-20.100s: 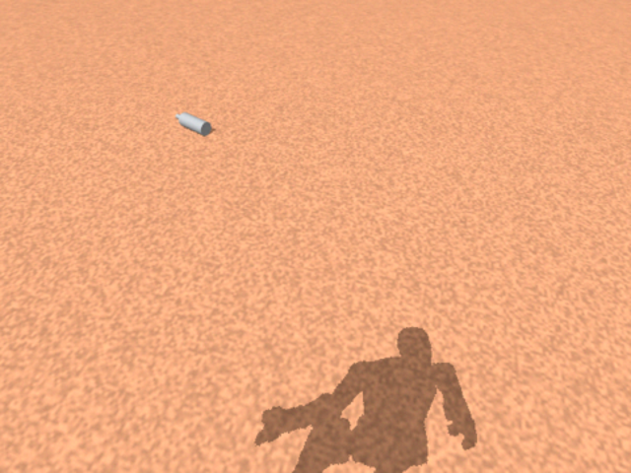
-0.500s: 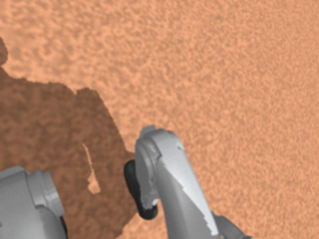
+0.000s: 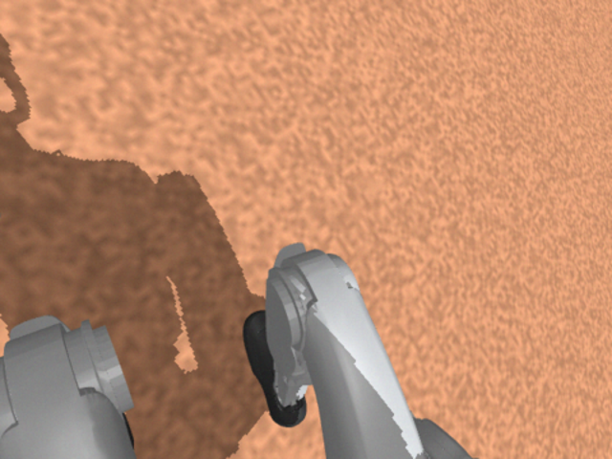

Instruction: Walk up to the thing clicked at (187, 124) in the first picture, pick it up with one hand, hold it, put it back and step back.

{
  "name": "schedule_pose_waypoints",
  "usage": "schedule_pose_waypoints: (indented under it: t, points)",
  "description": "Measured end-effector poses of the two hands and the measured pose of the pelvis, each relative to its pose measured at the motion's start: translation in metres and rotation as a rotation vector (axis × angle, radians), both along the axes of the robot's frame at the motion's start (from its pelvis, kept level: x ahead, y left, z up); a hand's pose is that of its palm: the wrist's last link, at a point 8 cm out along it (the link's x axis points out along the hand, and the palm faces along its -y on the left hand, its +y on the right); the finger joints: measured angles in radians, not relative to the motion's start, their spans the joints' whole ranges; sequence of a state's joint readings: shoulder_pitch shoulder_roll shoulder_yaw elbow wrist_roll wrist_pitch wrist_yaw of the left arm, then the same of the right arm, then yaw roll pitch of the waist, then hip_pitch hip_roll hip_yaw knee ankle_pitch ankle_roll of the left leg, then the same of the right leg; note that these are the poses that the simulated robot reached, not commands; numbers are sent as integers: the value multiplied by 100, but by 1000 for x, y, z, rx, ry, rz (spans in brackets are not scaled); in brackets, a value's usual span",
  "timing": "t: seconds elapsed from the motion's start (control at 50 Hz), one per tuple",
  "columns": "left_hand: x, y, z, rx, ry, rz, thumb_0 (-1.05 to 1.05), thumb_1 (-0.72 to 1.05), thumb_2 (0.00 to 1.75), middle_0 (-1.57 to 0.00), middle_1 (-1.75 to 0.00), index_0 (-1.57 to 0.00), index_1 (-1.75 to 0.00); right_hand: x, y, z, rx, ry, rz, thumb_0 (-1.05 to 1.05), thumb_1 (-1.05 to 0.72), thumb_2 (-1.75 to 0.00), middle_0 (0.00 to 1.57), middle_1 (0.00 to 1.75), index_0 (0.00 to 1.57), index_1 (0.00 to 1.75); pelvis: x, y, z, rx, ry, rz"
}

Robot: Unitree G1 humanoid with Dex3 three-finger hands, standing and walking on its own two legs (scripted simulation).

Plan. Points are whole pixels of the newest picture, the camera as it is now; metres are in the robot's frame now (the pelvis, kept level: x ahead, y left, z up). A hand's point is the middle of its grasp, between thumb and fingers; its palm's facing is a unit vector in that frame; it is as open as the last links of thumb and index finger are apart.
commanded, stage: settle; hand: left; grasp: from above
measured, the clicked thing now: out of the picture +0.45 +0.36 -0.26
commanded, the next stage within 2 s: lift in 0.62 s
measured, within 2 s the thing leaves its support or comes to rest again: leaves its support in 0.06 s
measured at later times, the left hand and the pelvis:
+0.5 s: hand out of the picture +0.43 +0.34 -0.14, palm faces -0.46 -0.12 -0.88, open 10.5 cm; pelvis +0.00 -0.01 +0.03, yaw +5 degrees
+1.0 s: hand out of the picture +0.42 +0.34 -0.08, palm faces -0.45 -0.12 -0.88, open 10.5 cm; pelvis -0.01 -0.01 +0.06, yaw +7 degrees
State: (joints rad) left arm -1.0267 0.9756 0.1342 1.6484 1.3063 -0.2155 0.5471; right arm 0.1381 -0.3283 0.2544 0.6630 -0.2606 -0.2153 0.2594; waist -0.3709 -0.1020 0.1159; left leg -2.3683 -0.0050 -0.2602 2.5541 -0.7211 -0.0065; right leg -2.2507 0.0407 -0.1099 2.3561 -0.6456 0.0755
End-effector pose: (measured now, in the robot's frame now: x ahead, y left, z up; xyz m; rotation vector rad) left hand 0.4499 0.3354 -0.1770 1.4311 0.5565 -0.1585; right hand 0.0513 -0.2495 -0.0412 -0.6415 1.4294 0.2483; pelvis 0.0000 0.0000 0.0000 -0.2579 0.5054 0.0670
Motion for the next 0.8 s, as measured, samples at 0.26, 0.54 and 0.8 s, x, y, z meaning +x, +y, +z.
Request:
schedule_pose_waypoints:
  t: [0.26, 0.54, 0.8]
  points:
    - [-3, 4, 48, 35, -45, 4, 1, -4, 40, -68, -49, -71, -46, 25, -13, -8, 27, -54, -92, 0, -90, -90, 20, 30, 20, 30, 5, -2, 10, 29, 63, 24]
    - [-11, 2, 102, 34, 40, -15, 1, -6, 40, -73, -43, -75, -41, 31, -22, -12, 43, -94, -145, 0, -91, -90, 20, 30, 20, 30, -5, -10, 28, 72, 70, 50]
    - [-10, 2, 123, 38, -7, -48, 0, -6, 41, -73, -43, -75, -40, 9, -33, -4, -30, -65, -207, 0, -91, -90, 20, 30, 20, 30, -8, -12, 34, 83, 74, 55]
